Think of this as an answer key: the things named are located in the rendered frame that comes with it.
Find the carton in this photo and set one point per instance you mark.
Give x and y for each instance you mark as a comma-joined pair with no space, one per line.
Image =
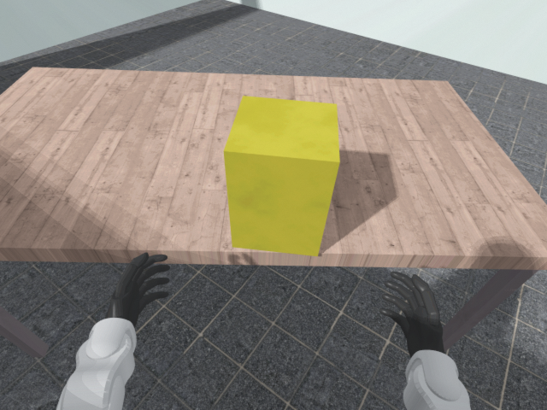
281,161

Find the left robot hand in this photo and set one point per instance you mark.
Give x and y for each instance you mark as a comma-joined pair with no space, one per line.
128,299

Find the right robot hand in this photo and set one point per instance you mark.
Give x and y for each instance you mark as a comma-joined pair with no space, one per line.
421,326

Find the table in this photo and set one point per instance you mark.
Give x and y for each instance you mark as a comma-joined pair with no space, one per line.
100,165

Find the robot right forearm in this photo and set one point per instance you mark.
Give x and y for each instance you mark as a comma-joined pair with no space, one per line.
433,383

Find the robot left forearm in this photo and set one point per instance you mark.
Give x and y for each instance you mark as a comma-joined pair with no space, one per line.
104,363

